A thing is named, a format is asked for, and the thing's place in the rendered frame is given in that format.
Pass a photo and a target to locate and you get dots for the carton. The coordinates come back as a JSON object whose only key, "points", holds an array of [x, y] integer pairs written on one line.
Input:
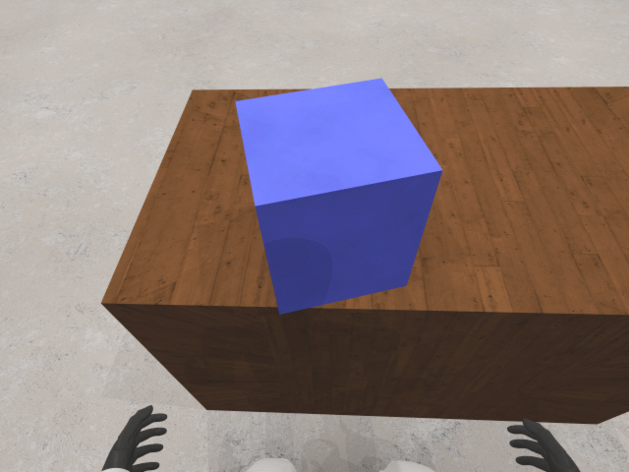
{"points": [[343, 185]]}

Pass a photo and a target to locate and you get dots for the right robot hand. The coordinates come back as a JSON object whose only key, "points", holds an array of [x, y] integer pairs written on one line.
{"points": [[555, 458]]}

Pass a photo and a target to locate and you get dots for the pedestal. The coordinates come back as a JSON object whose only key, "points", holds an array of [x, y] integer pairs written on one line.
{"points": [[517, 304]]}

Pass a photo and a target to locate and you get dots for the left robot hand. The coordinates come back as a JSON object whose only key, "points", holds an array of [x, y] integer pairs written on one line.
{"points": [[125, 452]]}

